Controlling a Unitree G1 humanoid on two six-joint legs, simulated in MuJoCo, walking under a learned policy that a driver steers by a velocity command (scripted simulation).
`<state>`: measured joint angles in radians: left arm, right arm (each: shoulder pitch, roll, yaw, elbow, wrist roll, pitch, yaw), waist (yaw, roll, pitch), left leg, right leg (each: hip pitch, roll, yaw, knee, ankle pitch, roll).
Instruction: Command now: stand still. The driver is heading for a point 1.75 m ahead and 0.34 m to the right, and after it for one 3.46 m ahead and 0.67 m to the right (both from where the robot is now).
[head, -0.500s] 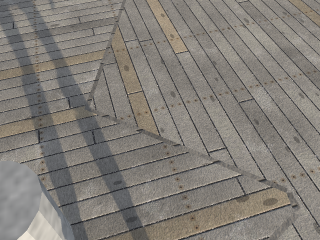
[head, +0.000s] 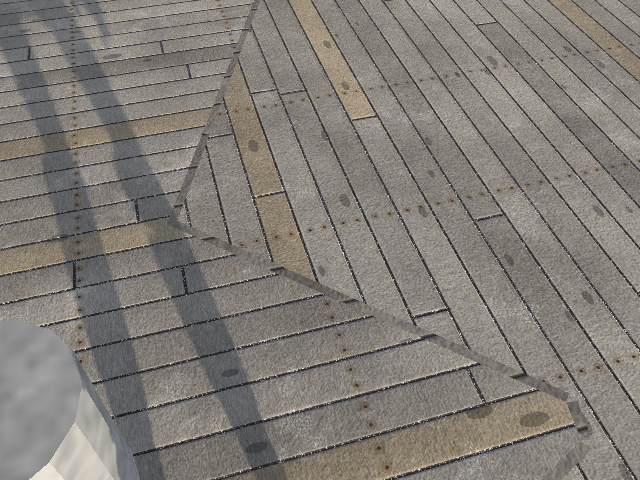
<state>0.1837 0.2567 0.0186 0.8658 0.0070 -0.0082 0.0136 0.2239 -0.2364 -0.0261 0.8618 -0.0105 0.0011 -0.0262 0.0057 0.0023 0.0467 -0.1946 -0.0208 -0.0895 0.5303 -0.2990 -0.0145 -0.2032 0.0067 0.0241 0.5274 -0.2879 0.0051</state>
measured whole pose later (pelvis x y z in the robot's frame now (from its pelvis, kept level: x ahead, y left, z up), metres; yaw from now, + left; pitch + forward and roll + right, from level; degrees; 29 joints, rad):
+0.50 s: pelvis +0.01 +0.00 +0.00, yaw +0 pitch -2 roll +0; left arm 0.25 0.24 0.01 1.02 -0.01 -0.02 0.03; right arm 0.27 -0.23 -0.02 1.03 0.01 -0.01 -0.04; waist 0.01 0.00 0.02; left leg -0.22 -0.01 -0.08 0.59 -0.42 0.01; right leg -0.22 0.02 0.03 0.56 -0.34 -0.02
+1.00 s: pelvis +0.19 +0.00 -0.01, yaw -7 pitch +1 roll +1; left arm 0.00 0.25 0.01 0.82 -0.02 -0.06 -0.05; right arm 0.48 -0.23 -0.02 1.06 0.00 -0.09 -0.01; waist -0.08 -0.02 0.03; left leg 0.20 0.00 0.12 0.16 -0.38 -0.01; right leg -0.63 -0.03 -0.05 0.62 -0.04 -0.07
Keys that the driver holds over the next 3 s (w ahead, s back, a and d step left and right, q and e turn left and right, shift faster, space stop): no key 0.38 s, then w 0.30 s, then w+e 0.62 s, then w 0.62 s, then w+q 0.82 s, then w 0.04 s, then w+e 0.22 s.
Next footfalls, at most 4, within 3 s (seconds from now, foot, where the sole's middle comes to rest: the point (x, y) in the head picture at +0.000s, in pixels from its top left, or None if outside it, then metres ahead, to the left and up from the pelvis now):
1.06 right None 0.40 -0.13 -0.77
1.58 left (352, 386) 0.72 -0.03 -0.77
2.08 right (487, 325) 0.89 -0.37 -0.77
2.60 left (396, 227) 1.22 -0.17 -0.77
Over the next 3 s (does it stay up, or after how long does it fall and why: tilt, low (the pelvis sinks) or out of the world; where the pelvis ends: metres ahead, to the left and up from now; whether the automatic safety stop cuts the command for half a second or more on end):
stays up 1.25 -0.26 0.01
